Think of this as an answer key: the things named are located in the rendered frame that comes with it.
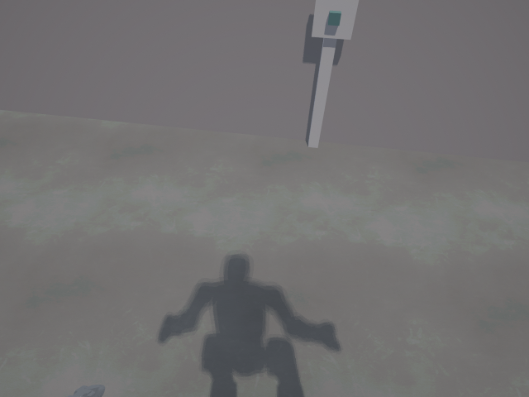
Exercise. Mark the button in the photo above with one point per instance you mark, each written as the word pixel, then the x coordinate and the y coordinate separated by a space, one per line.
pixel 334 18

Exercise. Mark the panel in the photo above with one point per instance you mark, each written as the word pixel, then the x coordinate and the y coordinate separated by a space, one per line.
pixel 330 34

